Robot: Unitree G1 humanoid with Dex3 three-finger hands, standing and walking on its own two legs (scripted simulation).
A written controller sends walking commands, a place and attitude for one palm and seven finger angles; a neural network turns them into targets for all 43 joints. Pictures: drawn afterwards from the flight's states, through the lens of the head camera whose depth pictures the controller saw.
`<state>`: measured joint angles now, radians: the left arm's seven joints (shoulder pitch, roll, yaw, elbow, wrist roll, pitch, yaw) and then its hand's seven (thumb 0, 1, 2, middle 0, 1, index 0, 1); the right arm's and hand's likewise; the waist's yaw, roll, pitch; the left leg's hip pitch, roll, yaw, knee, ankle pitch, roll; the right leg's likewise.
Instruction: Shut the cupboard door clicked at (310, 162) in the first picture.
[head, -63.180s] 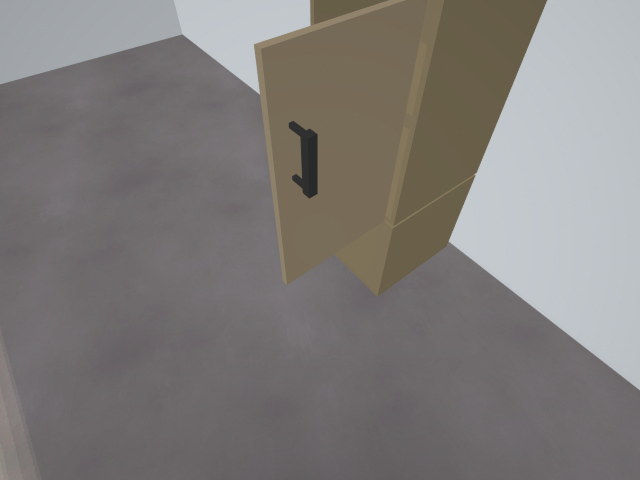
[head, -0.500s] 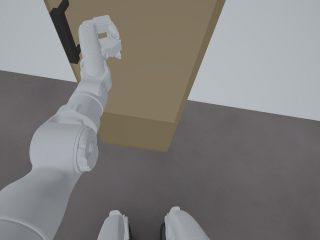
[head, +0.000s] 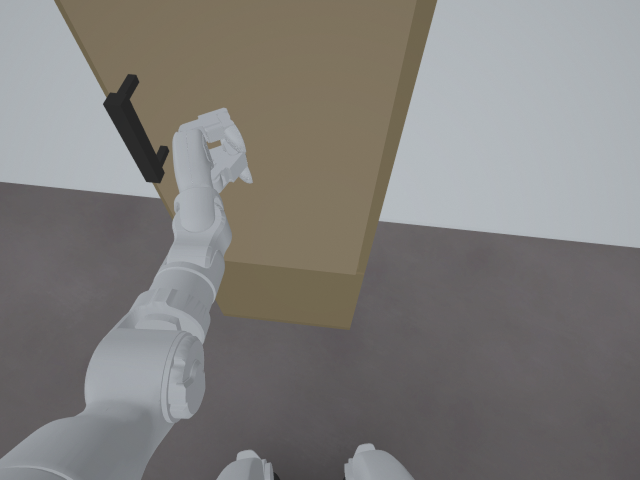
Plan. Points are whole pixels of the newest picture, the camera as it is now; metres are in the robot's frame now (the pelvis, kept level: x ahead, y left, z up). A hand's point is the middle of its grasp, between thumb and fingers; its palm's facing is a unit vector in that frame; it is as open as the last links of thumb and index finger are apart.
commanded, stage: pull the fist back off the door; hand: left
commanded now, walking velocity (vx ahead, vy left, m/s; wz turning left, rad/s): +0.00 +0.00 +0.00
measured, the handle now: (143, 131) +0.55 +0.18 +0.10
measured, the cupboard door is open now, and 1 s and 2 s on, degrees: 0 0 0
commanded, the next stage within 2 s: draw the hand back to the body in 0.12 s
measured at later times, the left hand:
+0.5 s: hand (200, 189) +0.42 +0.09 +0.13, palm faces +0.09 -1.00 -0.02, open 3.1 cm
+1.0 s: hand (83, 290) +0.29 +0.17 +0.16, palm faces +0.19 -0.95 -0.25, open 3.3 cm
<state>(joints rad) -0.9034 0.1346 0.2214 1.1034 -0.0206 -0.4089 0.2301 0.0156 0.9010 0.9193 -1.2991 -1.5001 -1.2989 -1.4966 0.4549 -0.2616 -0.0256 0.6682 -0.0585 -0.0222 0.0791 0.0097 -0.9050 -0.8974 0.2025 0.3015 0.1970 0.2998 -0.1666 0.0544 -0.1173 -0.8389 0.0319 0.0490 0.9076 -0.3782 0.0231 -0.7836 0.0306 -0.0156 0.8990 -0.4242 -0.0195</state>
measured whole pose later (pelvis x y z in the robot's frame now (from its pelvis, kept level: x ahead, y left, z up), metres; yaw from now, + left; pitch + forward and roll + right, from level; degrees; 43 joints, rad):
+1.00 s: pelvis +0.02 -0.01 +0.05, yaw +2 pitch -2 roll +0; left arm 0.08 0.25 0.07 0.00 -0.08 -0.06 0.06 0.02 0.90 0.90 -1.03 -1.21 -1.03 -1.20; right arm 0.17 -0.22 0.04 0.58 0.03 0.03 -0.07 0.01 -0.90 -0.90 0.20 0.30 0.20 0.30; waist 0.02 0.07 -0.02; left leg -0.19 0.01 0.03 0.45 -0.23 0.00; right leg -0.14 0.02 -0.03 0.47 -0.29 -0.03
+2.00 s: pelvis +0.03 +0.01 +0.06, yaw +2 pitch -2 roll -1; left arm 0.47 0.34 0.35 -0.36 -0.07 -0.08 0.10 0.02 0.89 0.90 -0.21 -0.30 -0.21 -0.30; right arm 0.20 -0.23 0.02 0.61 0.01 -0.05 -0.07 0.02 -0.90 -0.90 0.20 0.30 0.20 0.30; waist 0.06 0.08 -0.02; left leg -0.16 0.00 0.04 0.44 -0.24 0.03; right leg -0.08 0.01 -0.02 0.38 -0.26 -0.01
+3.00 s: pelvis -0.11 +0.03 +0.03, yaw +5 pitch +0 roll -5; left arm 0.49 0.46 0.45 -0.51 -0.03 -0.26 0.16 0.01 0.89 0.90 -0.21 -0.30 -0.21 -0.30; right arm 0.23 -0.21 -0.02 0.60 0.00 -0.08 -0.08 0.02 -0.90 -0.90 0.20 0.30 0.20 0.30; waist -0.03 0.03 0.01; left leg -0.53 0.03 0.05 0.61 -0.12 0.08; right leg -0.42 0.07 0.01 0.77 -0.35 0.01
